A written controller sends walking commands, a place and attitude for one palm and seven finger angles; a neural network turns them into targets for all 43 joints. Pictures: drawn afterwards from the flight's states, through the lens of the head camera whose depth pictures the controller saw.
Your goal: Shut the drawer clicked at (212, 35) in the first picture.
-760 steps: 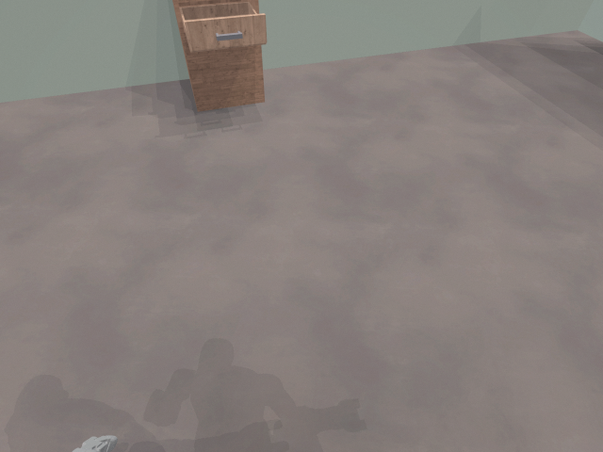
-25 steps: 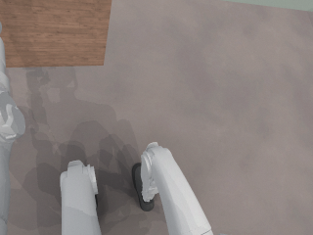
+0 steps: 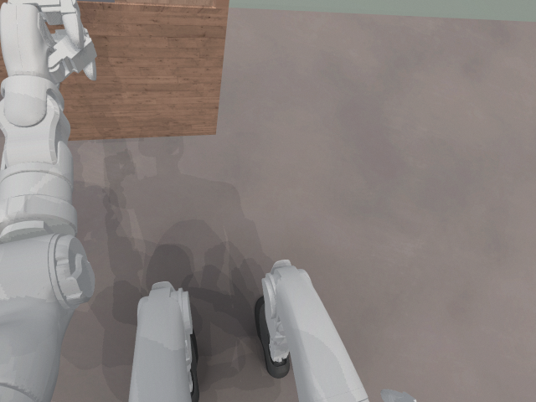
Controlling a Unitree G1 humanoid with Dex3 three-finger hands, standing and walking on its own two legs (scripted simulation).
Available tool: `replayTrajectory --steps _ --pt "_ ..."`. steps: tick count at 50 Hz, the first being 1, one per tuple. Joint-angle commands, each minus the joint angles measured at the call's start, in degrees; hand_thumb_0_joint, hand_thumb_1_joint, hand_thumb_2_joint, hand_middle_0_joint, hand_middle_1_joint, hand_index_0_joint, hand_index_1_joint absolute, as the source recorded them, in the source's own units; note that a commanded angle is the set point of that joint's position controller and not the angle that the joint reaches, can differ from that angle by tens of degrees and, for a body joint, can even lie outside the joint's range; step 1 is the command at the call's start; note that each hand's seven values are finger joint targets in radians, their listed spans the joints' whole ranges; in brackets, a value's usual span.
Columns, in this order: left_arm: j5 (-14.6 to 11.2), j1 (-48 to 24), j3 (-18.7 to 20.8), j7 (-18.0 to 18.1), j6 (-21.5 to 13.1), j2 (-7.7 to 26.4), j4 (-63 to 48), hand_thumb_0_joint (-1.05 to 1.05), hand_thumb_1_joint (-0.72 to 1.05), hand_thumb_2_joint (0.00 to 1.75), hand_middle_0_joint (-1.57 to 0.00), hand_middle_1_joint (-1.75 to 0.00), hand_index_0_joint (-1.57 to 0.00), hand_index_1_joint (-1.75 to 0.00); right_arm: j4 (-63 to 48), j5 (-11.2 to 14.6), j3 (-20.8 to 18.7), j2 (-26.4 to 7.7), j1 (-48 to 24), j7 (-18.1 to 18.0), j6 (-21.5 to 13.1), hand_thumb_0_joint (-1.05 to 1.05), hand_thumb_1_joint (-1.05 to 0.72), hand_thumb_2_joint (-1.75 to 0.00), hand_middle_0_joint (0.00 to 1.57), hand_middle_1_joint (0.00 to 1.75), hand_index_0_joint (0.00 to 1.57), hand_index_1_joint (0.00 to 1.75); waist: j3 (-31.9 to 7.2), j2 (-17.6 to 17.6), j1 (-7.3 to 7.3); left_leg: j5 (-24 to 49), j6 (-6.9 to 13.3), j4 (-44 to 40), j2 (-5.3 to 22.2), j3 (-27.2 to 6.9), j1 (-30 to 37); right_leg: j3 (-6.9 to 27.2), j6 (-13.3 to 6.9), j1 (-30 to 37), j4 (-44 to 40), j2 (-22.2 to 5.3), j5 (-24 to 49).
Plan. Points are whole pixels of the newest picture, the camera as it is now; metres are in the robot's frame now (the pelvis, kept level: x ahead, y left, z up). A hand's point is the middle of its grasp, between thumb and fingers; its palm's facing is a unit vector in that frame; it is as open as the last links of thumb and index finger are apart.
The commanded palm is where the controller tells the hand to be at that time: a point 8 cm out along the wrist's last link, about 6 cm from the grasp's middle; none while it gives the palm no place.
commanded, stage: draw the hand back to the body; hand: left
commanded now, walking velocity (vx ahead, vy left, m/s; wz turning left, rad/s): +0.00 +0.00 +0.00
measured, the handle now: out of the picture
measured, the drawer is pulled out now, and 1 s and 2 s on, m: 0.00 0.00 0.00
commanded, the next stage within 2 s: step back with the hand held close in 1.48 s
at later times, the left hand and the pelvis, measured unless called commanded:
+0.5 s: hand out of the picture +0.44 +0.19 +0.15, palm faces +0.06 -1.00 -0.06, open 3.2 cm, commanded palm +0.40 +0.23 +0.16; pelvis +0.04 -0.01 +0.12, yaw +4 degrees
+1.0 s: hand out of the picture +0.33 +0.23 +0.30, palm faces +0.30 -0.90 -0.33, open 3.2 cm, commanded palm +0.28 +0.27 +0.33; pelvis +0.09 +0.00 +0.23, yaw +5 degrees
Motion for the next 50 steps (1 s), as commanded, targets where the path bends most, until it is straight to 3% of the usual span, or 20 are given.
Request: replayTrajectory --steps 1,2,5,7,9,10,14,17,21,24,25,30,31,32,33,36,38,42,46,50 --pt "-1.8 -27.1 -1.8 0.3 -5.1 7.1 -13.5 0.00 0.90 0.90 -1.40 -1.60 -1.40 -1.60 0.1 -0.4 -5.3 -12.4 11.7 -1.2 -0.3 0.00 -0.90 -0.90 0.20 0.30 0.20 0.30 -39.4 13.6 -1.65 22.5 0.6 -10.7 0.5 -2.4 31.8 -0.2 -2.5 19.5 -9.9 0.4 13.7" --pt "-1.8 -26.9 -0.9 0.5 -5.5 8.2 -12.8 0.00 0.90 0.90 -1.40 -1.60 -1.40 -1.60 0.3 -0.5 -5.4 -12.4 11.7 -1.4 -0.3 0.00 -0.90 -0.90 0.20 0.30 0.20 0.30 -39.3 12.4 -1.53 23.1 0.8 -10.4 0.4 -2.3 31.3 -0.1 -2.4 20.2 -9.9 0.5 14.1" --pt "-1.7 -25.5 -2.8 0.4 -6.8 5.6 -13.1 0.00 0.90 0.90 -1.40 -1.60 -1.40 -1.60 0.1 -0.6 -5.6 -12.0 11.0 -1.4 -0.2 0.00 -0.90 -0.90 0.20 0.30 0.20 0.30 -40.5 13.9 -0.83 25.8 0.5 -10.3 0.2 -2.1 33.2 0.2 -2.6 20.6 -9.7 0.2 15.8" --pt "-2.5 -18.6 0.6 0.1 -6.5 9.0 -20.6 0.00 0.90 0.90 -1.40 -1.60 -1.40 -1.60 -2.2 0.2 -6.3 -12.4 9.9 -1.2 0.5 0.00 -0.90 -0.90 0.20 0.30 0.20 0.30 -47.2 15.0 3.13 29.3 0.0 -12.9 0.3 -1.8 38.9 0.5 -2.9 26.0 -10.8 0.3 18.3" --pt "-4.2 -9.7 0.1 -0.6 -4.6 8.0 -30.9 0.00 0.90 0.90 -1.40 -1.60 -1.40 -1.60 -4.9 1.6 -6.8 -11.7 8.0 -0.9 0.8 0.00 -0.90 -0.90 0.20 0.30 0.20 0.30 -53.2 16.2 6.18 33.8 -0.4 -16.1 0.2 -1.2 44.6 1.2 -3.0 33.7 -13.0 0.2 23.0" --pt "-5.1 -3.6 -1.2 -1.0 -2.9 6.1 -33.3 0.00 0.90 0.90 -1.40 -1.60 -1.40 -1.60 -6.1 2.4 -6.9 -11.3 7.3 -0.7 0.7 0.00 -0.90 -0.90 0.20 0.30 0.20 0.30 -53.5 15.2 7.00 34.8 -0.5 -17.8 0.0 -1.1 45.7 1.3 -3.0 36.7 -14.2 0.2 24.5" --pt "-9.0 7.5 -1.5 -0.8 3.2 4.6 -43.7 0.00 0.90 0.90 -1.40 -1.60 -1.40 -1.60 -7.7 5.1 -6.9 -10.3 4.2 -2.1 -0.6 0.00 -0.90 -0.90 0.20 0.30 0.20 0.30 -46.0 5.0 7.16 27.8 0.7 -23.8 0.0 0.5 42.3 2.2 -1.8 47.9 -21.5 0.3 25.2" --pt "-11.0 11.5 -2.4 0.3 2.7 3.2 -50.8 0.00 0.90 0.90 -1.40 -1.60 -1.40 -1.60 -7.0 5.8 -6.8 -9.2 2.5 -3.9 -3.6 0.00 -0.90 -0.90 0.20 0.30 0.20 0.30 -42.6 3.7 7.47 25.5 0.7 -27.4 -0.3 1.2 44.7 3.0 -1.3 52.0 -26.2 0.0 24.1" --pt "-11.8 18.1 -8.6 -0.2 0.3 -4.3 -45.3 0.00 0.90 0.90 -1.40 -1.60 -1.40 -1.60 -4.4 5.9 -6.7 -8.6 1.6 -5.5 -7.0 0.00 -0.90 -0.90 0.20 0.30 0.20 0.30 -29.7 1.2 5.88 19.6 0.5 -32.3 -0.5 1.5 47.1 2.3 -0.9 50.1 -31.9 0.0 17.3" --pt "-12.0 23.0 -11.2 -2.1 -0.9 -6.8 -40.8 0.00 0.90 0.90 -1.40 -1.60 -1.40 -1.60 -4.6 6.0 -6.8 -8.7 0.7 -6.1 -8.1 0.00 -0.90 -0.90 0.20 0.30 0.20 0.30 -22.4 0.1 6.70 15.8 0.4 -36.4 -0.9 1.9 49.1 1.9 -1.3 51.0 -36.0 -0.1 12.8" --pt "-12.0 24.1 -11.3 -2.7 -1.5 -6.2 -42.7 0.00 0.90 0.90 -1.40 -1.60 -1.40 -1.60 -5.3 6.2 -6.9 -8.8 0.3 -6.1 -8.3 0.00 -0.90 -0.90 0.20 0.30 0.20 0.30 -22.7 3.1 7.92 17.1 0.2 -37.9 -1.1 2.0 52.0 1.7 -1.8 51.9 -36.4 -0.2 13.5" --pt "-13.9 39.5 -10.3 -4.2 -1.1 -5.5 -48.3 0.00 0.90 0.90 -1.40 -1.60 -1.40 -1.60 -9.5 6.7 -6.9 -8.5 -1.6 -6.2 -8.1 0.00 -0.90 -0.90 0.20 0.30 0.20 0.30 -20.2 3.0 11.41 24.8 0.0 -44.6 -1.1 2.2 60.6 0.7 -2.2 61.3 -40.3 -0.2 20.8" --pt "-7.2 43.9 -12.6 1.6 4.3 -2.3 -49.6 0.00 0.90 0.90 -1.40 -1.60 -1.40 -1.60 -11.3 6.8 -7.1 -6.9 -3.6 -7.0 -5.4 0.00 -0.90 -0.90 0.20 0.30 0.20 0.30 -23.4 3.5 14.53 26.1 -0.6 -50.9 -1.0 3.0 67.7 2.8 -3.1 67.2 -44.4 -1.2 20.3" --pt "-6.9 44.5 -13.6 4.9 6.7 -4.6 -54.8 0.00 0.90 0.90 -1.40 -1.60 -1.40 -1.60 -13.3 6.9 -7.0 -6.2 -3.5 -7.7 -4.6 0.00 -0.90 -0.90 0.20 0.30 0.20 0.30 -19.7 2.9 12.89 26.5 -0.6 -52.8 -0.6 2.8 69.4 2.1 -2.9 67.8 -45.9 -1.2 20.9" --pt "-6.1 45.5 -14.1 7.3 8.5 -4.4 -57.9 0.00 0.90 0.90 -1.40 -1.60 -1.40 -1.60 -13.6 6.8 -6.7 -6.1 -4.2 -8.3 -4.1 0.00 -0.90 -0.90 0.20 0.30 0.20 0.30 -18.9 4.4 13.03 26.1 -0.5 -53.8 -0.6 3.2 70.4 2.5 -2.7 69.9 -47.5 -1.5 21.1" --pt "-4.8 48.1 -12.9 12.3 12.1 -2.9 -59.5 0.00 0.90 0.90 -1.40 -1.60 -1.40 -1.60 -13.5 6.6 -5.7 -5.8 -5.6 -10.3 -3.8 0.00 -0.90 -0.90 0.20 0.30 0.20 0.30 -11.1 0.8 12.23 23.0 -0.1 -57.9 0.1 2.6 71.8 2.0 -2.4 72.6 -51.7 -1.4 19.3" --pt "-4.5 47.9 -12.6 14.0 13.0 -2.2 -63.5 0.00 0.90 0.90 -1.40 -1.60 -1.40 -1.60 -13.3 6.4 -5.4 -5.7 -6.3 -11.2 -4.9 0.00 -0.90 -0.90 0.20 0.30 0.20 0.30 -10.7 2.0 12.52 24.1 0.1 -60.0 0.2 2.4 75.0 2.1 -2.5 76.0 -54.0 -1.8 20.6" --pt "-4.6 55.7 -13.8 14.9 14.5 -3.8 -69.0 0.00 0.90 0.90 -1.40 -1.60 -1.40 -1.60 -12.4 6.1 -4.9 -5.2 -7.1 -11.7 -8.0 0.00 -0.90 -0.90 0.20 0.30 0.20 0.30 -9.0 3.7 13.65 32.5 -0.1 -63.8 0.7 1.9 82.9 1.4 -2.6 80.7 -57.2 -2.1 26.3" --pt "-5.2 66.4 -13.6 14.1 15.5 -5.3 -72.9 0.00 0.90 0.90 -1.40 -1.60 -1.40 -1.60 -11.4 6.0 -4.6 -4.9 -8.4 -11.2 -10.2 0.00 -0.90 -0.90 0.20 0.30 0.20 0.30 -4.9 0.1 14.62 37.1 -0.1 -67.1 1.0 2.0 86.5 1.0 -2.2 85.1 -61.0 -2.1 30.1" --pt "-5.8 73.1 -8.8 13.5 15.6 -2.4 -78.8 0.00 0.90 0.90 -1.40 -1.60 -1.40 -1.60 -10.3 5.8 -4.7 -4.8 -9.8 -10.8 -11.9 0.00 -0.90 -0.90 0.20 0.30 0.20 0.30 -1.3 -1.2 15.88 38.6 0.0 -69.8 1.0 2.5 88.4 1.2 -2.0 88.6 -64.3 -2.3 32.9"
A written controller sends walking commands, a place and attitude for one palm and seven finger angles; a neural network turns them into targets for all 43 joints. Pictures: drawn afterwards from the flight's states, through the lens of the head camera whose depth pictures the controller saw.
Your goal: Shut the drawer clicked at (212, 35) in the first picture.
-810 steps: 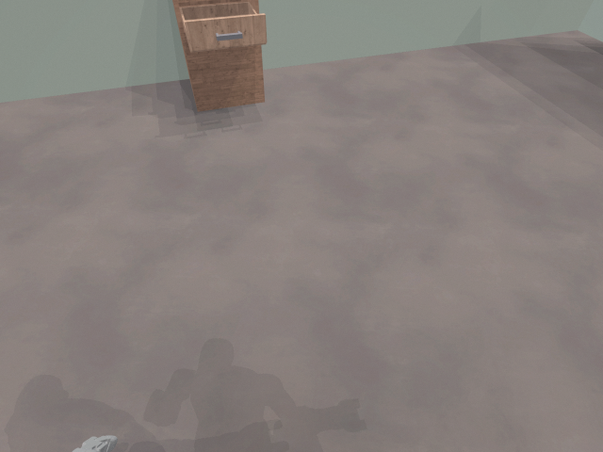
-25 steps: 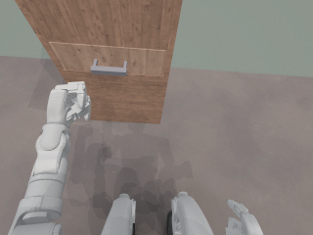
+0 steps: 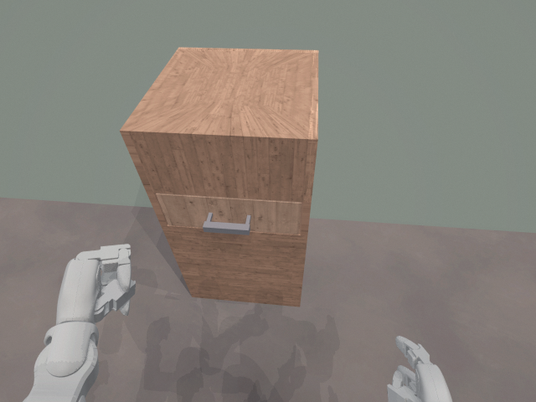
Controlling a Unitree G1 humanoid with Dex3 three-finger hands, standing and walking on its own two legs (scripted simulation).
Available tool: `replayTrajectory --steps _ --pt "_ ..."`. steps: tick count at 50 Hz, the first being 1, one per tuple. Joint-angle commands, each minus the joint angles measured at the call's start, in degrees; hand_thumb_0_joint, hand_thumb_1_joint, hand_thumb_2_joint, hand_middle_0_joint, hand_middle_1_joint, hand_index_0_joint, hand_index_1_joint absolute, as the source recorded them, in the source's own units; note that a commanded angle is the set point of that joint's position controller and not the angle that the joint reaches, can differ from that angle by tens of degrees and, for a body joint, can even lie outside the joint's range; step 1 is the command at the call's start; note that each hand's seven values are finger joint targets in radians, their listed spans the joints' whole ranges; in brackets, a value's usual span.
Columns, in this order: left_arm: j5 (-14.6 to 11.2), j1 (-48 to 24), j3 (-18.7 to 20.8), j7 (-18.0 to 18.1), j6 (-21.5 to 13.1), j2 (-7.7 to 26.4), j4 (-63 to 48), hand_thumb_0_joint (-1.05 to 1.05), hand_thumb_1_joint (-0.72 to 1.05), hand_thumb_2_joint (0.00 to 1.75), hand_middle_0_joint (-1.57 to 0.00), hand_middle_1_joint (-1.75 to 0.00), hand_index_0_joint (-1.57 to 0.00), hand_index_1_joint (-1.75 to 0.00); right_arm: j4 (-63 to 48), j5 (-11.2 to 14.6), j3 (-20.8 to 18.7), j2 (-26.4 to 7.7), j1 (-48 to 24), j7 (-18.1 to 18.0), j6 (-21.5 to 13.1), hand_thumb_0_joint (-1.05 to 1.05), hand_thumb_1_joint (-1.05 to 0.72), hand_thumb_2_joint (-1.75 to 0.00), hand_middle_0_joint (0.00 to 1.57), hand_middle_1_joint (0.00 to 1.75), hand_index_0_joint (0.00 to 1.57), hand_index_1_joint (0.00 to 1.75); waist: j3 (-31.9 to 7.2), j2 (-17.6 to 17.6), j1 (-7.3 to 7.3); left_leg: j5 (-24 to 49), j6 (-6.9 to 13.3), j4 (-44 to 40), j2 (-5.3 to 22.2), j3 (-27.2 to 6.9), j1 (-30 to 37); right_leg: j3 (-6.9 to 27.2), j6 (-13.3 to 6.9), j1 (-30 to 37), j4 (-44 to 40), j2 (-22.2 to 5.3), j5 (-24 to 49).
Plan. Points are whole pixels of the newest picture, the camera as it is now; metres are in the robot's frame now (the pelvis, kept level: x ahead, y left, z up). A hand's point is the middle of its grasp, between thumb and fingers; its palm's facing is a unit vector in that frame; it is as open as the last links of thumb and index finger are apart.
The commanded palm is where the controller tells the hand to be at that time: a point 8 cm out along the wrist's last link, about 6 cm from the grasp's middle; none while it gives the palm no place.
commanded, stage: draw the hand back to the body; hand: left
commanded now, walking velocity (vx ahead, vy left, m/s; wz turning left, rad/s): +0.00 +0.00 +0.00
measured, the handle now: (228, 222) +0.60 +0.15 -0.21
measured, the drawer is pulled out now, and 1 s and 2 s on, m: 0.00 0.00 0.00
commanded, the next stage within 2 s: step back with the hand held close in 0.48 s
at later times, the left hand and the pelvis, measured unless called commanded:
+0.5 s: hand (42, 312) +0.17 +0.23 +0.18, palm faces +0.42 -0.81 -0.40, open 3.2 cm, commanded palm +0.13 +0.26 +0.20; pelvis +0.00 -0.02 +0.02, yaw +0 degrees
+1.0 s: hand (16, 335) +0.15 +0.24 +0.18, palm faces +0.31 -0.80 -0.52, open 3.2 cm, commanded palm +0.09 +0.29 +0.20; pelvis -0.05 +0.01 +0.02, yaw -2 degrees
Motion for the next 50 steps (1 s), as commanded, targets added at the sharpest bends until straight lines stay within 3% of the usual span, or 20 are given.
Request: replayTrajectory --steps 1,5,8,13,15,16,17,18,20,24,25,30,31,32,34,35,37,41,44,50 --pt "-1.0 -0.1 7.3 -0.3 -3.0 8.5 -17.8 0.00 0.90 0.90 -1.40 -1.60 -1.40 -1.60 -7.6 -0.5 -2.6 -5.8 -5.8 -0.4 -4.7 0.00 -0.90 -0.90 0.20 0.30 0.20 0.30 -5.3 -0.9 1.04 25.1 0.5 -8.4 2.2 0.7 7.6 -1.5 -1.3 9.2 -7.5 -0.6 22.5" --pt "-1.3 3.7 11.9 -0.5 -3.8 11.3 -26.1 0.00 0.90 0.90 -1.40 -1.60 -1.40 -1.60 -6.9 -0.9 -2.8 -5.5 -6.3 0.0 -6.5 0.00 -0.90 -0.90 0.20 0.30 0.20 0.30 -4.8 -0.4 1.80 26.7 0.6 -9.9 2.1 1.2 9.8 -1.2 -1.2 11.7 -9.8 -0.6 24.6" --pt "-1.4 6.9 13.5 -0.5 -4.3 11.1 -30.5 0.00 0.90 0.90 -1.40 -1.60 -1.40 -1.60 -6.4 -1.1 -2.8 -4.9 -6.4 0.3 -7.8 0.00 -0.90 -0.90 0.20 0.30 0.20 0.30 -4.1 0.4 2.10 28.4 0.6 -10.7 2.2 1.6 11.6 -1.2 -0.9 12.4 -10.7 -0.8 26.0" --pt "-1.6 11.0 17.3 -0.4 -5.8 12.3 -35.6 0.00 0.90 0.90 -1.40 -1.60 -1.40 -1.60 -5.5 -1.2 -3.2 -4.6 -6.9 0.6 -9.9 0.00 -0.90 -0.90 0.20 0.30 0.20 0.30 -2.4 0.0 2.82 27.0 0.6 -12.0 2.2 1.8 12.5 -1.2 -0.9 13.2 -12.0 -0.5 25.3" --pt "-1.7 12.5 20.2 -0.3 -6.7 14.2 -37.4 0.00 0.90 0.90 -1.40 -1.60 -1.40 -1.60 -5.1 -1.2 -3.4 -4.6 -7.2 0.5 -10.7 0.00 -0.90 -0.90 0.20 0.30 0.20 0.30 -1.8 0.6 3.54 25.8 0.5 -12.4 2.1 1.7 12.4 -0.9 -1.1 13.7 -12.7 -0.3 24.5" --pt "-1.6 14.0 18.1 -0.5 -6.4 11.0 -33.1 0.00 0.90 0.90 -1.40 -1.60 -1.40 -1.60 -4.3 -1.3 -3.2 -4.4 -7.0 0.6 -10.6 0.00 -0.90 -0.90 0.20 0.30 0.20 0.30 1.3 0.1 2.88 24.6 0.6 -12.7 2.1 1.9 11.7 -1.1 -1.1 12.5 -12.7 -0.3 23.8" --pt "-1.7 13.8 16.7 -0.8 -6.2 9.2 -30.4 0.00 0.90 0.90 -1.40 -1.60 -1.40 -1.60 -4.1 -1.2 -3.4 -4.6 -6.9 0.6 -10.3 0.00 -0.90 -0.90 0.20 0.30 0.20 0.30 3.4 -3.2 2.46 22.9 0.7 -12.9 2.3 1.9 10.9 -1.2 -0.8 11.5 -13.2 -0.3 22.5" --pt "-1.7 12.9 16.1 -0.9 -6.2 8.7 -29.5 0.00 0.90 0.90 -1.40 -1.60 -1.40 -1.60 -4.1 -1.2 -3.7 -5.0 -7.1 0.7 -10.0 0.00 -0.90 -0.90 0.20 0.30 0.20 0.30 4.3 -3.9 2.19 21.0 0.9 -13.0 2.3 2.1 10.9 -0.9 -0.6 10.7 -13.8 -0.3 20.8" --pt "-1.7 12.3 16.1 -1.0 -6.4 8.7 -28.0 0.00 0.90 0.90 -1.40 -1.60 -1.40 -1.60 -3.8 -1.2 -4.1 -5.3 -7.5 0.4 -9.8 0.00 -0.90 -0.90 0.20 0.30 0.20 0.30 5.2 -5.0 2.19 18.3 1.3 -13.1 2.2 2.1 10.8 -0.3 -0.6 10.3 -15.1 -0.4 18.3" --pt "-1.2 10.4 17.4 -0.5 -8.0 11.2 -33.5 0.00 0.90 0.90 -1.40 -1.60 -1.40 -1.60 -4.3 -1.5 -3.9 -5.0 -8.1 0.3 -10.7 0.00 -0.90 -0.90 0.20 0.30 0.20 0.30 -0.7 -0.7 3.06 19.0 1.5 -13.5 1.7 2.0 12.4 0.1 -0.8 13.4 -14.0 -1.0 19.0" --pt "-1.1 10.1 18.2 -0.3 -7.9 12.4 -33.9 0.00 0.90 0.90 -1.40 -1.60 -1.40 -1.60 -4.0 -1.6 -3.7 -5.1 -8.5 0.2 -11.1 0.00 -0.90 -0.90 0.20 0.30 0.20 0.30 -0.1 0.9 3.35 18.8 1.3 -13.5 1.7 2.0 12.1 0.4 -1.0 13.6 -14.3 -1.0 18.9" --pt "-1.1 10.3 18.8 0.1 -8.4 12.7 -33.7 0.00 0.90 0.90 -1.40 -1.60 -1.40 -1.60 -3.6 -1.5 -3.6 -4.5 -8.9 0.1 -12.6 0.00 -0.90 -0.90 0.20 0.30 0.20 0.30 3.0 -0.1 3.51 17.4 1.1 -14.0 1.8 1.9 11.3 0.6 -1.1 12.7 -15.6 -0.8 16.9" --pt "-0.7 3.0 26.8 0.6 -11.5 19.3 -36.2 0.00 0.90 0.90 -1.40 -1.60 -1.40 -1.60 -3.9 -1.9 -4.6 -7.3 -7.2 0.6 -11.1 0.00 -0.90 -0.90 0.20 0.30 0.20 0.30 8.3 -2.6 0.69 10.8 2.0 -12.4 1.9 1.4 7.2 10.3 -1.9 6.9 -21.4 -4.7 16.4" --pt "-0.1 8.3 23.5 0.2 -12.2 14.4 -29.6 0.00 0.90 0.90 -1.40 -1.60 -1.40 -1.60 -2.2 -2.1 -4.7 -6.0 -6.8 0.8 -10.1 0.00 -0.90 -0.90 0.20 0.30 0.20 0.30 8.3 -5.4 0.13 9.4 1.9 -10.4 1.3 0.9 8.8 11.6 -2.7 5.0 -23.3 -6.5 14.8" --pt "0.5 13.2 19.7 -0.2 -12.9 10.2 -27.3 0.00 0.90 0.90 -1.40 -1.60 -1.40 -1.60 -2.6 -2.1 -5.0 -6.1 -7.0 1.4 -8.7 0.00 -0.90 -0.90 0.20 0.30 0.20 0.30 6.9 -5.9 -0.24 10.4 1.8 -11.2 1.9 0.7 9.4 10.5 -2.7 5.1 -23.0 -7.1 13.9" --pt "0.5 13.8 19.7 -0.1 -13.8 10.4 -28.9 0.00 0.90 0.90 -1.40 -1.60 -1.40 -1.60 -3.0 -2.3 -5.4 -6.5 -7.7 1.4 -8.5 0.00 -0.90 -0.90 0.20 0.30 0.20 0.30 6.1 -2.9 0.15 11.8 1.9 -12.9 2.2 0.7 9.6 9.5 -2.4 5.7 -22.5 -6.5 14.9" --pt "0.7 16.8 19.7 0.2 -14.5 10.2 -29.2 0.00 0.90 0.90 -1.40 -1.60 -1.40 -1.60 -3.3 -2.2 -5.6 -6.7 -7.8 1.6 -7.5 0.00 -0.90 -0.90 0.20 0.30 0.20 0.30 3.5 -1.1 0.39 14.7 2.1 -16.6 3.4 0.2 9.0 6.1 -1.3 9.2 -19.6 -4.7 16.9" --pt "0.7 19.3 22.0 1.0 -15.3 12.6 -31.6 0.00 0.90 0.90 -1.40 -1.60 -1.40 -1.60 -4.5 -2.0 -6.0 -6.7 -8.6 1.3 -6.5 0.00 -0.90 -0.90 0.20 0.30 0.20 0.30 -1.5 -0.9 0.92 22.4 2.1 -18.8 4.4 -0.5 7.3 2.5 -0.1 15.0 -15.2 -3.0 24.2" --pt "0.5 20.2 22.8 1.4 -15.8 13.5 -33.5 0.00 0.90 0.90 -1.40 -1.60 -1.40 -1.60 -5.0 -1.8 -6.4 -6.9 -8.5 1.2 -6.1 0.00 -0.90 -0.90 0.20 0.30 0.20 0.30 -2.9 -1.0 0.86 23.6 2.1 -18.7 4.4 -0.7 5.1 2.4 0.3 16.9 -14.1 -2.5 26.2" --pt "0.5 20.8 22.9 1.9 -16.4 13.4 -33.5 0.00 0.90 0.90 -1.40 -1.60 -1.40 -1.60 -4.9 -1.8 -6.8 -7.3 -8.0 1.0 -6.1 0.00 -0.90 -0.90 0.20 0.30 0.20 0.30 -1.9 -0.6 0.60 16.8 2.3 -19.7 4.3 -1.3 -0.2 2.9 0.5 17.5 -14.0 -2.0 23.6"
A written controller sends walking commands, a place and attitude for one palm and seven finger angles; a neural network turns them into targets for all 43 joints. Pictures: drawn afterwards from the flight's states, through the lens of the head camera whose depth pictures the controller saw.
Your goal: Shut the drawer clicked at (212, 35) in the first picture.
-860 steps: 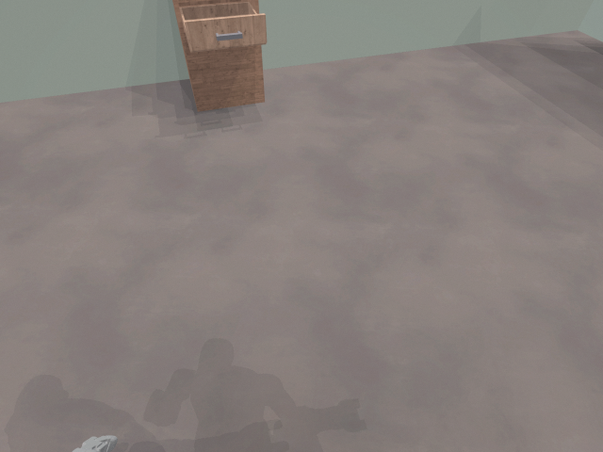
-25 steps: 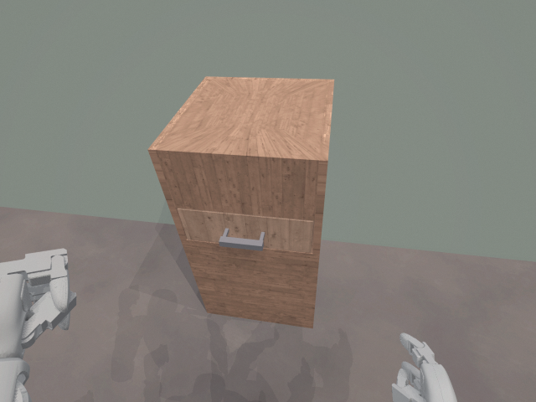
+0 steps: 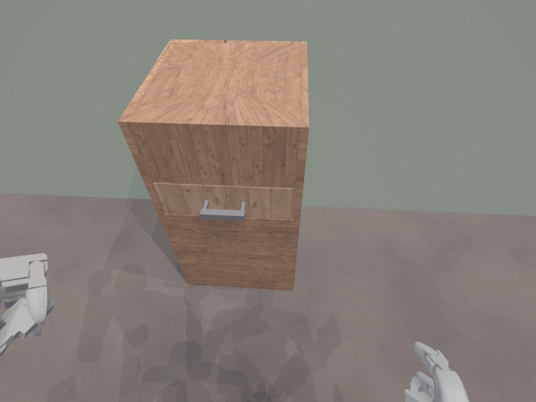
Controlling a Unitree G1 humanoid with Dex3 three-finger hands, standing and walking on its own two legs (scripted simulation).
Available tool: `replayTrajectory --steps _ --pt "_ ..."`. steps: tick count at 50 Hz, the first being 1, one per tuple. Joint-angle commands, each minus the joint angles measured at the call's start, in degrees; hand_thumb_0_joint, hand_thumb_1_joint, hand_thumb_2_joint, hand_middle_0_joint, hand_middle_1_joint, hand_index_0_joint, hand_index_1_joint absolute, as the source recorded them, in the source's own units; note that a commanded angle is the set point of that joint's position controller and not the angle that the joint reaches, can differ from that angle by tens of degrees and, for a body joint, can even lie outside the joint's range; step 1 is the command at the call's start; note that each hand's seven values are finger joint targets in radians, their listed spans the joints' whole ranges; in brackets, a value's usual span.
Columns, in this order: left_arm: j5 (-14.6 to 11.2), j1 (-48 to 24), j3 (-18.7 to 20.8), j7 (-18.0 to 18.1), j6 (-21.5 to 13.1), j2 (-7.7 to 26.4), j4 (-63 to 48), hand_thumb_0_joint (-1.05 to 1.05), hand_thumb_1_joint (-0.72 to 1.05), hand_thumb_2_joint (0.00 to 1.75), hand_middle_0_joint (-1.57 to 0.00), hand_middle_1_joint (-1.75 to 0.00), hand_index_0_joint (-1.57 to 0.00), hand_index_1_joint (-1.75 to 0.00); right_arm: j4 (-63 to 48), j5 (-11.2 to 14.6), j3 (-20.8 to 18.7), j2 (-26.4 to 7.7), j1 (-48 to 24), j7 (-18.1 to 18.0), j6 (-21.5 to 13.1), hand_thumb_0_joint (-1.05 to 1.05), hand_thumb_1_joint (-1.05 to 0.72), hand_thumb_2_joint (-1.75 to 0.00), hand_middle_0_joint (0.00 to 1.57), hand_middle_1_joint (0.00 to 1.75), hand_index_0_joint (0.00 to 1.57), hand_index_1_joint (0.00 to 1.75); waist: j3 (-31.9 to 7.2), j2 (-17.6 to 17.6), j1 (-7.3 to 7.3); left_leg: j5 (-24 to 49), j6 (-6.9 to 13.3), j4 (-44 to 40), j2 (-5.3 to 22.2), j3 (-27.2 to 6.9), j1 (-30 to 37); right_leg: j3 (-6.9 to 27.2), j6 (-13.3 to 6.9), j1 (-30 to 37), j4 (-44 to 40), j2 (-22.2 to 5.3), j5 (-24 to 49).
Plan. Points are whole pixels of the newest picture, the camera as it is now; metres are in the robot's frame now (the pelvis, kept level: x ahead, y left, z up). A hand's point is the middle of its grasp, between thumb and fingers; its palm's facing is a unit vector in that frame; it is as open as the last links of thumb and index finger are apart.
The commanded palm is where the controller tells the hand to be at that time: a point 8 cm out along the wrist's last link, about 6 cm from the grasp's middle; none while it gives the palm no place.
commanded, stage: step back with the hand held close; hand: left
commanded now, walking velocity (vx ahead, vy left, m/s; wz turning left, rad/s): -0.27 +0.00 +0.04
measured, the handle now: (223, 209) +0.64 +0.16 -0.23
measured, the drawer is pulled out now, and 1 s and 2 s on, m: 0.00 0.00 0.00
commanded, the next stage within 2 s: stop stepping back and stand still in 1.08 s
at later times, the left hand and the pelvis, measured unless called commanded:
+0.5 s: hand (9, 360) +0.14 +0.25 +0.16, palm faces +0.39 -0.80 -0.45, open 3.2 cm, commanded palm +0.07 +0.29 +0.17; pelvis -0.06 +0.01 -0.01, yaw +1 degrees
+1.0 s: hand out of the picture +0.08 +0.26 +0.17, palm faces +0.41 -0.74 -0.53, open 3.2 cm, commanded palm -0.01 +0.29 +0.17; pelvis -0.11 +0.00 -0.02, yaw +7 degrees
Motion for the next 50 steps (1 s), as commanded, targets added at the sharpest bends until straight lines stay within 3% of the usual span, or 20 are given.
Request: replayTrajectory --steps 1,10,13,18,21,23,27,29,31,33,35,36,39,40,42,43,45,46,48,50 --pt "-0.8 -0.3 7.3 1.9 -3.7 8.2 -11.3 0.00 0.90 0.90 -1.40 -1.60 -1.40 -1.60 -9.7 -0.1 -1.9 -5.9 -7.0 -0.6 -3.4 0.00 -0.90 -0.90 0.20 0.30 0.20 0.30 -6.7 0.7 1.29 4.5 1.7 -6.3 4.6 -3.4 -8.4 1.0 -0.3 10.5 0.0 -1.5 11.1" --pt "0.9 -3.5 7.4 2.3 -4.8 8.2 -14.7 0.00 0.90 0.90 -1.40 -1.60 -1.40 -1.60 -10.6 -0.3 -1.9 -6.9 -6.4 -0.7 -5.1 0.00 -0.90 -0.90 0.20 0.30 0.20 0.30 -4.3 4.0 0.92 -17.6 4.4 -10.9 7.0 -6.9 -25.1 1.4 0.3 17.1 7.2 0.8 6.5" --pt "1.2 -4.2 7.1 2.2 -5.1 7.3 -14.7 0.00 0.90 0.90 -1.40 -1.60 -1.40 -1.60 -10.4 -0.4 -1.7 -6.5 -5.6 -0.7 -5.6 0.00 -0.90 -0.90 0.20 0.30 0.20 0.30 -3.5 2.5 0.78 -21.4 4.6 -9.7 6.8 -7.0 -27.8 2.3 0.2 16.6 7.8 0.7 4.1" --pt "1.0 -4.4 7.1 2.3 -5.7 7.8 -15.1 0.00 0.90 0.90 -1.40 -1.60 -1.40 -1.60 -9.5 -1.0 -2.1 -6.3 -4.7 -0.3 -6.0 0.00 -0.90 -0.90 0.20 0.30 0.20 0.30 -3.2 -3.1 0.09 -18.0 2.6 -1.5 2.9 -4.4 -19.5 7.2 -1.7 5.4 -2.3 -2.6 -5.7" --pt "0.6 -4.7 7.0 2.6 -6.0 8.3 -16.1 0.00 0.90 0.90 -1.40 -1.60 -1.40 -1.60 -9.0 -1.3 -1.9 -6.2 -4.7 -0.2 -5.5 0.00 -0.90 -0.90 0.20 0.30 0.20 0.30 -2.7 -1.9 -0.38 -14.0 1.7 -0.2 2.2 -4.2 -14.0 6.8 -2.5 -0.9 -5.6 -3.6 -8.9" --pt "0.7 -3.6 7.6 2.9 -6.5 8.7 -16.0 0.00 0.90 0.90 -1.40 -1.60 -1.40 -1.60 -9.1 -1.2 -2.0 -6.3 -5.0 -0.2 -5.1 0.00 -0.90 -0.90 0.20 0.30 0.20 0.30 -3.7 -0.2 -0.29 -14.1 2.2 -3.8 3.7 -5.5 -15.7 3.7 -1.3 2.1 -3.2 -1.7 -6.8" --pt "2.0 -1.6 9.8 2.8 -7.0 8.8 -15.9 0.00 0.90 0.90 -1.40 -1.60 -1.40 -1.60 -10.4 -0.7 -2.2 -7.1 -6.7 -0.6 -5.6 0.00 -0.90 -0.90 0.20 0.30 0.20 0.30 -5.7 9.4 0.94 -23.9 6.1 -14.2 11.0 -12.2 -34.2 -0.1 0.6 20.1 15.3 4.1 4.8" --pt "2.6 -2.1 11.0 2.4 -7.2 9.8 -16.4 0.00 0.90 0.90 -1.40 -1.60 -1.40 -1.60 -10.7 -0.6 -2.7 -7.1 -6.9 -0.6 -6.3 0.00 -0.90 -0.90 0.20 0.30 0.20 0.30 -6.0 7.8 1.13 -24.2 6.9 -11.3 11.1 -11.5 -38.2 1.6 0.7 22.7 17.9 4.3 8.3" --pt "2.3 -1.6 11.2 2.0 -7.5 9.8 -16.6 0.00 0.90 0.90 -1.40 -1.60 -1.40 -1.60 -10.0 -0.7 -2.9 -6.9 -6.1 -0.6 -6.8 0.00 -0.90 -0.90 0.20 0.30 0.20 0.30 -6.1 2.7 0.69 -21.5 6.0 -7.5 8.9 -9.8 -35.6 3.7 0.0 19.8 15.0 3.0 11.3" --pt "1.6 -1.6 11.1 1.7 -8.0 10.0 -17.6 0.00 0.90 0.90 -1.40 -1.60 -1.40 -1.60 -9.0 -1.1 -2.9 -6.9 -5.4 -0.5 -7.1 0.00 -0.90 -0.90 0.20 0.30 0.20 0.30 -7.7 1.1 0.15 -15.1 4.6 -3.1 6.0 -7.1 -28.5 6.5 -1.1 14.0 11.0 0.4 16.3" --pt "1.0 -1.6 10.7 1.6 -8.0 10.5 -18.7 0.00 0.90 0.90 -1.40 -1.60 -1.40 -1.60 -8.1 -1.2 -3.3 -6.5 -4.2 -0.2 -7.0 0.00 -0.90 -0.90 0.20 0.30 0.20 0.30 -10.3 -2.8 -0.36 -10.0 2.6 2.8 3.3 -4.4 -20.6 10.3 -2.5 7.8 5.5 -3.1 15.4" --pt "0.7 -1.2 10.2 1.6 -7.9 10.4 -17.5 0.00 0.90 0.90 -1.40 -1.60 -1.40 -1.60 -7.7 -1.1 -3.3 -5.8 -4.3 0.0 -6.5 0.00 -0.90 -0.90 0.20 0.30 0.20 0.30 -9.8 -5.5 -0.62 -9.3 1.7 5.6 1.7 -3.1 -16.5 11.9 -3.3 2.8 1.6 -5.2 11.0" --pt "0.1 -2.1 10.3 2.6 -8.1 11.7 -17.6 0.00 0.90 0.90 -1.40 -1.60 -1.40 -1.60 -7.0 -1.3 -3.5 -5.4 -4.9 0.3 -5.0 0.00 -0.90 -0.90 0.20 0.30 0.20 0.30 -7.7 -7.5 -1.00 -9.4 0.2 11.3 -0.2 -2.4 -8.3 13.8 -5.8 -9.4 -7.6 -9.0 -6.1" --pt "-0.1 -2.5 10.7 3.0 -8.2 12.3 -18.1 0.00 0.90 0.90 -1.40 -1.60 -1.40 -1.60 -7.0 -1.4 -3.5 -5.6 -4.9 0.3 -4.6 0.00 -0.90 -0.90 0.20 0.30 0.20 0.30 -7.3 -6.4 -1.19 -8.8 0.2 10.6 0.1 -3.2 -6.8 12.6 -5.8 -11.4 -7.8 -8.5 -7.6" --pt "0.0 -1.0 10.8 3.2 -8.4 11.5 -16.4 0.00 0.90 0.90 -1.40 -1.60 -1.40 -1.60 -6.8 -1.3 -3.2 -5.3 -5.4 -0.1 -4.0 0.00 -0.90 -0.90 0.20 0.30 0.20 0.30 -6.7 -4.5 -1.30 -9.5 1.1 4.6 2.2 -5.5 -7.0 7.3 -3.6 -11.6 -5.0 -4.6 -9.6" --pt "0.1 -1.3 10.4 3.1 -8.7 11.2 -17.3 0.00 0.90 0.90 -1.40 -1.60 -1.40 -1.60 -7.3 -1.1 -3.1 -5.8 -5.6 -0.2 -4.2 0.00 -0.90 -0.90 0.20 0.30 0.20 0.30 -6.1 -0.3 -1.53 -12.1 2.1 -0.2 4.4 -7.7 -10.2 5.0 -2.3 -9.0 -1.6 -1.6 -9.7" --pt "1.2 -2.1 11.4 2.6 -9.3 10.8 -19.1 0.00 0.90 0.90 -1.40 -1.60 -1.40 -1.60 -8.8 -1.0 -3.0 -7.3 -7.1 -0.8 -5.8 0.00 -0.90 -0.90 0.20 0.30 0.20 0.30 -6.8 13.3 -0.82 -29.2 6.4 -17.1 14.2 -18.4 -29.3 -0.5 0.5 9.6 18.4 6.6 -5.3" --pt "1.8 -1.7 12.3 2.3 -9.3 10.8 -18.6 0.00 0.90 0.90 -1.40 -1.60 -1.40 -1.60 -9.1 -1.1 -3.3 -7.2 -7.4 -1.0 -6.5 0.00 -0.90 -0.90 0.20 0.30 0.20 0.30 -7.4 14.9 0.08 -32.8 8.3 -19.4 18.0 -21.2 -34.7 -0.1 0.6 14.4 26.4 8.0 -4.7" --pt "1.9 -1.1 11.8 1.7 -9.0 10.1 -17.8 0.00 0.90 0.90 -1.40 -1.60 -1.40 -1.60 -8.5 -1.3 -3.8 -6.8 -6.8 -0.6 -7.5 0.00 -0.90 -0.90 0.20 0.30 0.20 0.30 -7.1 10.0 0.38 -28.5 8.6 -15.8 18.4 -17.8 -32.5 1.3 0.1 12.2 29.5 7.6 -9.8" --pt "1.1 0.6 11.7 1.6 -8.6 9.5 -16.9 0.00 0.90 0.90 -1.40 -1.60 -1.40 -1.60 -8.4 -1.6 -3.8 -6.5 -7.3 0.0 -8.3 0.00 -0.90 -0.90 0.20 0.30 0.20 0.30 -5.9 11.3 0.81 -23.9 7.4 -12.3 17.4 -13.5 -27.5 0.7 -0.6 9.0 22.6 6.3 -13.4"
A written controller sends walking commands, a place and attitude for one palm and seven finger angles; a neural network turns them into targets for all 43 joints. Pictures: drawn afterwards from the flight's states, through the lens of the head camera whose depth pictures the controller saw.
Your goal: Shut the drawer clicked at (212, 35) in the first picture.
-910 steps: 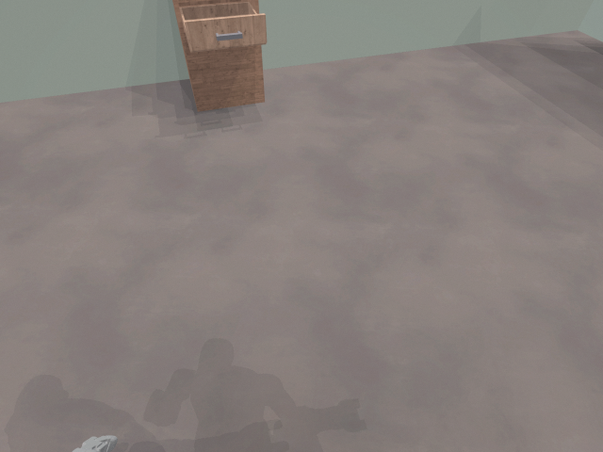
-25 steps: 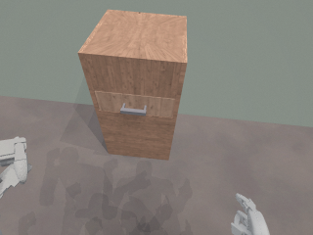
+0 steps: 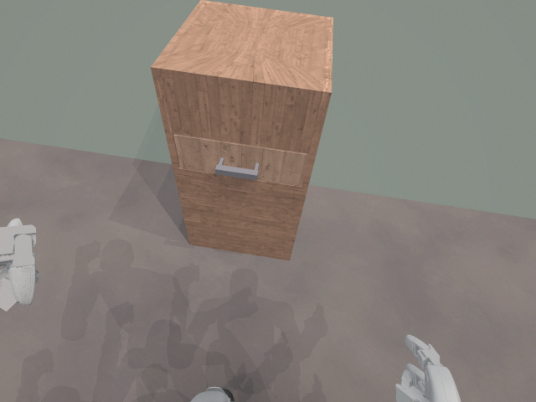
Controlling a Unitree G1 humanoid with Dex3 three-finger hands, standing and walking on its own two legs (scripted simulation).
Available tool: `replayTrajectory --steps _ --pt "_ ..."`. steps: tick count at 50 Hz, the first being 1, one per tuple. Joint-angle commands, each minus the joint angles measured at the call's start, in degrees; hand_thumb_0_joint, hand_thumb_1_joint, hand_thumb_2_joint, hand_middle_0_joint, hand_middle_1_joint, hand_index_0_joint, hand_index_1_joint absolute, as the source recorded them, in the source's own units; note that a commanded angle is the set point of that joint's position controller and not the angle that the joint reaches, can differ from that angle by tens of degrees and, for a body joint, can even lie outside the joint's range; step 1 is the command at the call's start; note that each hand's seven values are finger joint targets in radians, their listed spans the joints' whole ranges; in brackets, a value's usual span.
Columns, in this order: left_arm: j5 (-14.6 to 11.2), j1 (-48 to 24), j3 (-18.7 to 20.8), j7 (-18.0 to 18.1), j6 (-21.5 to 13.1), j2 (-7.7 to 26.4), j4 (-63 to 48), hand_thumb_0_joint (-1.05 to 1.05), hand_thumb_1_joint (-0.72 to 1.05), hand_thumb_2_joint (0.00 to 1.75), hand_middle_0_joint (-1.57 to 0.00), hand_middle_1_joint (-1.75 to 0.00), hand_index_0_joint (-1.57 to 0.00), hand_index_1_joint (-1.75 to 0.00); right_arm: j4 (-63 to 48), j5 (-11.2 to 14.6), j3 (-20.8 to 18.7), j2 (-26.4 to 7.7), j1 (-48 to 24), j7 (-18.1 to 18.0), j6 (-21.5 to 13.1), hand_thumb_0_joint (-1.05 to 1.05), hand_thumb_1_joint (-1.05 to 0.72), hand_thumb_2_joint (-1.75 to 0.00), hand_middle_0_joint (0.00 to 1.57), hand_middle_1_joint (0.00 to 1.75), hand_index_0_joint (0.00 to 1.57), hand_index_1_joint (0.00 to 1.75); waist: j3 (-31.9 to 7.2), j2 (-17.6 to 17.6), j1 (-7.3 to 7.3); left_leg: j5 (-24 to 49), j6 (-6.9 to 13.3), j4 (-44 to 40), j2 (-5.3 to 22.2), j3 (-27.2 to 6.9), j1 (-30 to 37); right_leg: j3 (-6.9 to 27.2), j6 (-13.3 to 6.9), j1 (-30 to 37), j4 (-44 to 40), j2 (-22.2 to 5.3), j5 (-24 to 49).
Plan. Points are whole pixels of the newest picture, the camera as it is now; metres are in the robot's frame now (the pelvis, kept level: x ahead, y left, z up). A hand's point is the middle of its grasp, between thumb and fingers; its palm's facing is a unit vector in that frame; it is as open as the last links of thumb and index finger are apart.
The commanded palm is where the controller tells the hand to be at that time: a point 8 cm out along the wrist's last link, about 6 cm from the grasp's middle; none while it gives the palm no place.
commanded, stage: step back with the hand held close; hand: left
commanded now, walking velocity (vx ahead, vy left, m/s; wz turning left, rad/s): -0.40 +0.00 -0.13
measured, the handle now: (238, 167) +0.76 +0.08 -0.22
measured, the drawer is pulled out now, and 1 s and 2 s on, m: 0.00 0.00 0.00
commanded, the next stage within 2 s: stop stepping back and stand still in 0.08 s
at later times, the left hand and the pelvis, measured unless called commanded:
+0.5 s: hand out of the picture +0.17 +0.25 +0.18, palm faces +0.33 -0.85 -0.42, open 3.2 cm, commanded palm +0.11 +0.29 +0.19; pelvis -0.04 +0.02 +0.00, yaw -3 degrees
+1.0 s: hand (2, 320) +0.18 +0.25 +0.17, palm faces +0.22 -0.85 -0.47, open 3.2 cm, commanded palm +0.11 +0.30 +0.19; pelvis -0.05 +0.04 +0.01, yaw -7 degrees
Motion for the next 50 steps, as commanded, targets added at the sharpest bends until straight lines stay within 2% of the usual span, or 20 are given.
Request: replayTrajectory --steps 1,3,5,6,8,12,16,19,21,24,25,29,31,32,33,36,39,41,44,50 --pt "-2.6 3.7 5.5 0.9 -2.8 5.2 -10.9 0.00 0.90 0.90 -1.40 -1.60 -1.40 -1.60 -7.5 -1.0 -2.6 -8.3 -6.6 0.1 -4.8 0.00 -0.90 -0.90 0.20 0.30 0.20 0.30 -5.8 11.1 3.40 -25.4 4.3 -18.5 13.1 -9.0 -3.8 -1.8 -1.7 12.5 -4.2 -1.5 -9.5" --pt "-4.0 3.8 5.7 0.8 -3.8 6.4 -11.9 0.00 0.90 0.90 -1.40 -1.60 -1.40 -1.60 -5.2 -1.7 -2.6 -7.2 -5.6 0.7 -4.9 0.00 -0.90 -0.90 0.20 0.30 0.20 0.30 -7.4 8.8 3.04 -15.3 0.9 -13.2 12.1 -5.7 11.2 0.8 -3.7 4.2 -20.1 -6.0 -10.1" --pt "-3.0 -1.1 5.7 0.8 -5.8 7.8 -13.8 0.00 0.90 0.90 -1.40 -1.60 -1.40 -1.60 -3.3 -2.3 -2.0 -6.0 -3.8 0.9 -4.1 0.00 -0.90 -0.90 0.20 0.30 0.20 0.30 -8.3 0.6 1.86 -2.8 -2.4 -1.4 5.8 2.1 22.2 12.6 -6.2 -6.1 -28.0 -13.6 6.7" --pt "-2.4 -4.9 5.5 0.9 -6.5 8.7 -13.6 0.00 0.90 0.90 -1.40 -1.60 -1.40 -1.60 -3.4 -2.4 -1.4 -5.4 -3.8 0.4 -3.9 0.00 -0.90 -0.90 0.20 0.30 0.20 0.30 -10.5 -1.5 1.56 6.7 -3.2 0.7 3.8 5.6 27.5 11.3 -5.4 -7.1 -26.9 -14.9 23.6" --pt "-2.2 -10.4 2.3 0.5 -5.5 7.4 -14.6 0.00 0.90 0.90 -1.40 -1.60 -1.40 -1.60 -4.7 -0.2 -2.7 -6.6 -5.4 -0.4 -4.1 0.00 -0.90 -0.90 0.20 0.30 0.20 0.30 -14.1 -9.4 1.03 15.5 -1.7 0.9 2.3 7.8 33.3 5.0 2.6 -4.1 -23.2 -10.0 40.7" --pt "-3.4 0.2 3.5 -0.6 -2.8 5.8 -8.5 0.00 0.90 0.90 -1.40 -1.60 -1.40 -1.60 -7.9 0.1 -1.6 -6.9 -6.9 -0.3 -3.0 0.00 -0.90 -0.90 0.20 0.30 0.20 0.30 -9.2 5.6 2.91 -1.3 -1.1 -7.6 5.8 4.4 29.5 1.0 0.7 -5.0 -22.5 -5.0 4.7" --pt "-4.8 2.6 5.0 -0.3 -1.0 7.5 -8.6 0.00 0.90 0.90 -1.40 -1.60 -1.40 -1.60 -8.9 0.0 -1.2 -6.6 -6.3 -0.7 -1.6 0.00 -0.90 -0.90 0.20 0.30 0.20 0.30 -1.3 -4.8 2.44 -10.8 -4.4 4.3 0.5 4.8 29.3 7.8 -6.4 -18.6 -34.9 -10.2 -21.8" --pt "-4.4 -0.7 3.6 0.2 0.8 6.3 -10.1 0.00 0.90 0.90 -1.40 -1.60 -1.40 -1.60 -8.1 -0.2 -0.3 -6.7 -4.5 -1.2 -2.0 0.00 -0.90 -0.90 0.20 0.30 0.20 0.30 -0.5 -5.4 1.48 -7.5 -3.5 2.6 0.8 2.2 28.0 5.1 -5.9 -15.4 -31.0 -9.7 -12.3" --pt "-4.4 -3.0 2.6 0.4 1.4 5.5 -9.4 0.00 0.90 0.90 -1.40 -1.60 -1.40 -1.60 -7.9 -0.1 -0.3 -7.5 -4.7 -2.0 -3.3 0.00 -0.90 -0.90 0.20 0.30 0.20 0.30 1.1 2.6 1.32 -13.6 -3.5 -8.3 3.6 -2.3 26.6 1.2 -3.2 -11.6 -26.2 -5.3 -12.7" --pt "-3.9 -3.2 2.8 1.0 1.8 5.0 -12.0 0.00 0.90 0.90 -1.40 -1.60 -1.40 -1.60 -8.6 -0.2 -0.3 -8.8 -5.8 -2.1 -5.0 0.00 -0.90 -0.90 0.20 0.30 0.20 0.30 -2.7 17.6 3.20 -43.8 -6.1 -34.4 11.7 -14.4 13.4 -5.4 -1.4 6.1 -5.7 3.0 -15.6" --pt "-3.9 -3.1 2.8 0.9 1.8 5.9 -12.8 0.00 0.90 0.90 -1.40 -1.60 -1.40 -1.60 -8.5 -0.4 -0.2 -8.2 -6.0 -1.9 -5.5 0.00 -0.90 -0.90 0.20 0.30 0.20 0.30 -4.1 16.9 3.62 -42.4 -6.5 -34.9 12.2 -14.8 13.6 -4.7 -1.5 6.8 -3.0 2.8 -15.2" --pt "-3.8 5.4 2.5 0.5 3.7 5.1 -16.4 0.00 0.90 0.90 -1.40 -1.60 -1.40 -1.60 -9.5 -0.8 -0.8 -6.9 -4.9 0.0 -4.9 0.00 -0.90 -0.90 0.20 0.30 0.20 0.30 -10.8 9.5 4.43 -24.4 -4.5 -19.8 5.4 3.6 14.4 -6.5 -3.1 15.3 -19.7 -0.9 -10.7" --pt "-3.8 6.4 3.7 0.5 4.6 7.1 -19.3 0.00 0.90 0.90 -1.40 -1.60 -1.40 -1.60 -8.7 -1.0 -1.4 -6.9 -3.9 0.2 -3.2 0.00 -0.90 -0.90 0.20 0.30 0.20 0.30 -9.5 -4.8 3.53 -13.4 -4.7 8.6 -1.5 8.3 21.3 10.2 -7.7 -3.0 -34.6 -14.1 -17.5" --pt "-3.6 2.9 4.9 0.9 5.0 8.4 -20.2 0.00 0.90 0.90 -1.40 -1.60 -1.40 -1.60 -7.5 -1.5 -1.0 -6.6 -3.6 0.3 -2.4 0.00 -0.90 -0.90 0.20 0.30 0.20 0.30 -7.2 -7.0 3.27 -11.4 -4.3 17.8 -1.7 5.9 17.0 16.7 -12.0 -8.1 -37.5 -20.8 -22.3" --pt "-3.8 1.9 3.7 1.1 5.8 6.5 -15.3 0.00 0.90 0.90 -1.40 -1.60 -1.40 -1.60 -6.7 -0.8 -0.6 -5.6 -3.5 0.1 -2.0 0.00 -0.90 -0.90 0.20 0.30 0.20 0.30 -3.4 -11.2 2.80 -12.0 -4.4 23.1 -1.5 2.1 10.5 19.1 -13.9 -8.6 -38.0 -22.0 -27.6" --pt "-3.4 -2.3 2.1 2.5 6.1 4.2 -6.4 0.00 0.90 0.90 -1.40 -1.60 -1.40 -1.60 -5.4 -0.2 0.2 -6.0 -4.4 -1.1 -2.6 0.00 -0.90 -0.90 0.20 0.30 0.20 0.30 3.5 -7.2 1.49 -12.2 -2.6 6.1 1.4 1.0 11.7 11.3 -9.8 -6.3 -32.7 -17.5 -16.6" --pt "-2.3 -4.7 0.0 2.5 4.3 3.4 -6.6 0.00 0.90 0.90 -1.40 -1.60 -1.40 -1.60 -5.3 0.2 0.8 -7.7 -4.2 -2.1 -4.6 0.00 -0.90 -0.90 0.20 0.30 0.20 0.30 2.0 4.5 2.71 -7.2 0.0 -12.1 4.3 -2.3 17.9 4.9 -3.7 1.7 -22.1 -9.2 1.2" --pt "-2.4 -1.6 0.5 1.7 3.8 4.1 -5.6 0.00 0.90 0.90 -1.40 -1.60 -1.40 -1.60 -5.6 0.7 0.5 -7.7 -4.0 -2.1 -5.5 0.00 -0.90 -0.90 0.20 0.30 0.20 0.30 -3.2 4.5 3.24 2.5 1.0 -12.2 8.0 -5.7 21.9 1.6 -0.8 4.1 -17.7 -6.9 7.9" --pt "-2.3 -1.7 1.0 1.1 3.1 5.0 -13.1 0.00 0.90 0.90 -1.40 -1.60 -1.40 -1.60 -6.1 -0.2 1.2 -6.9 -4.6 -1.6 -6.2 0.00 -0.90 -0.90 0.20 0.30 0.20 0.30 -5.3 6.0 3.43 3.4 1.5 -16.5 10.1 -9.6 20.0 -1.8 -0.3 8.0 -15.8 -5.7 4.7" --pt "-3.3 8.1 4.3 1.3 3.2 5.7 -11.3 0.00 0.90 0.90 -1.40 -1.60 -1.40 -1.60 -6.9 0.0 0.4 -7.2 -4.2 -0.4 -5.9 0.00 -0.90 -0.90 0.20 0.30 0.20 0.30 -8.8 3.1 3.33 3.9 -1.1 -10.7 4.6 -0.6 17.6 1.3 -1.6 14.7 -22.6 -7.2 14.4"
